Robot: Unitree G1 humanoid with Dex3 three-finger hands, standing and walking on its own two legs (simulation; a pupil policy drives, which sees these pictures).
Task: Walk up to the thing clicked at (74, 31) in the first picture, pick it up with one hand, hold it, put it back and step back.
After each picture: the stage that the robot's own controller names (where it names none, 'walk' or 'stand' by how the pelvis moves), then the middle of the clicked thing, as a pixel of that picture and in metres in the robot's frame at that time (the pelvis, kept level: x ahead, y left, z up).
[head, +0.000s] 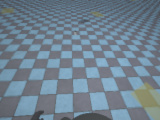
stand; (75, 32) +2.33 +0.36 -0.72
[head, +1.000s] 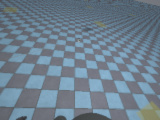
walk; (78, 40) +2.19 +0.11 -0.69
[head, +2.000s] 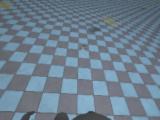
walk; (83, 48) +1.54 -0.01 -0.71
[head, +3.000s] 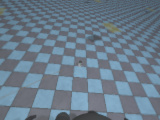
walk; (80, 63) +1.07 +0.03 -0.71
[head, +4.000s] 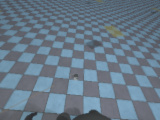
walk; (75, 77) +0.75 +0.08 -0.71
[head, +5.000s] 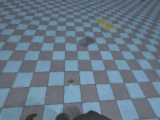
walk; (71, 82) +0.58 +0.13 -0.71
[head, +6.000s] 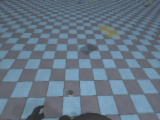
stand; (70, 93) +0.47 +0.16 -0.71
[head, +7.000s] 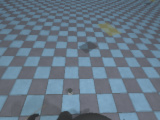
stand; (70, 91) +0.47 +0.17 -0.71
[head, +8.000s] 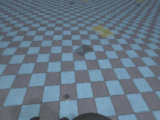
stand; (67, 97) +0.41 +0.20 -0.72
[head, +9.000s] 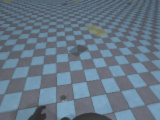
stand; (63, 99) +0.40 +0.25 -0.72
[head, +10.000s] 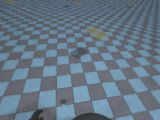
stand; (63, 102) +0.37 +0.23 -0.72
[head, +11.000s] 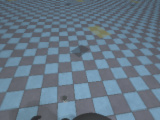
stand; (65, 99) +0.40 +0.23 -0.73
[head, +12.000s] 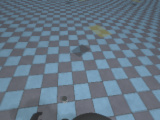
stand; (64, 99) +0.38 +0.23 -0.73
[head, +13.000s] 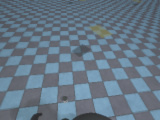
stand; (65, 99) +0.38 +0.22 -0.73
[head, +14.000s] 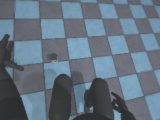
go down; (54, 58) +0.47 +0.25 -0.36
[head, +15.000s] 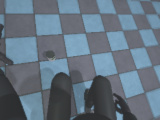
go down; (51, 56) +0.47 +0.26 -0.30
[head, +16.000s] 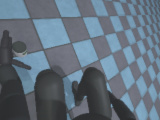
close in; (20, 49) +0.46 +0.30 -0.23
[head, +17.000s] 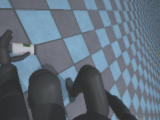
close; (24, 49) +0.46 +0.22 -0.25
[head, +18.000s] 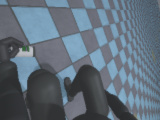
lift; (23, 51) +0.44 +0.22 -0.26
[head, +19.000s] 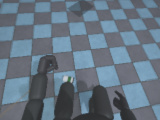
lift; (68, 79) +0.37 +0.15 -0.47
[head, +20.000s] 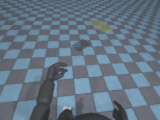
hold; (67, 109) +0.24 +0.14 -0.69
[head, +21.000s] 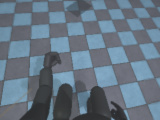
crouch; (64, 92) +0.23 +0.16 -0.49
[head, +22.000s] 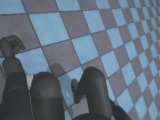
lower; (34, 79) +0.27 +0.19 -0.26
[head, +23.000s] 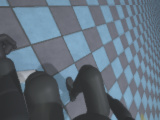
lower; (26, 76) +0.30 +0.20 -0.26
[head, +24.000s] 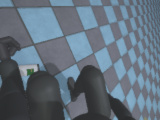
lower; (28, 70) +0.33 +0.20 -0.26
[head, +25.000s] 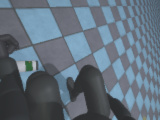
lower; (27, 66) +0.36 +0.21 -0.26
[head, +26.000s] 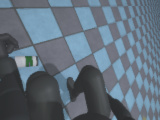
lower; (27, 61) +0.38 +0.21 -0.26
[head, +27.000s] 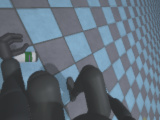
open; (26, 56) +0.41 +0.22 -0.26
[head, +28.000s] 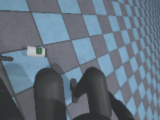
stand; (37, 52) +0.44 +0.21 -0.27
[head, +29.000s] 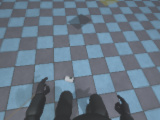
stand; (69, 79) +0.43 +0.13 -0.57
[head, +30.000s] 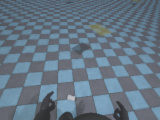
stand; (71, 98) +0.42 +0.12 -0.69
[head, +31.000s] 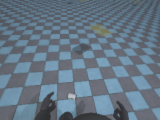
stand; (72, 96) +0.45 +0.12 -0.69
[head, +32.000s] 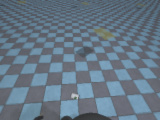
stand; (75, 96) +0.48 +0.11 -0.74
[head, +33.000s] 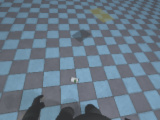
walk; (74, 80) +0.55 +0.07 -0.73
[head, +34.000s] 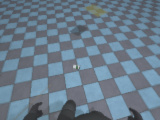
walk; (76, 66) +0.80 +0.15 -0.71
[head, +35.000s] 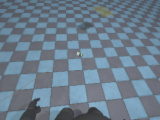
walk; (79, 54) +1.11 +0.14 -0.72
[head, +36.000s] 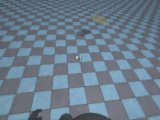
stand; (78, 58) +1.18 +0.14 -0.74
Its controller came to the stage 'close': yes
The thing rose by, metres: 0.01
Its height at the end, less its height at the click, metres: -0.02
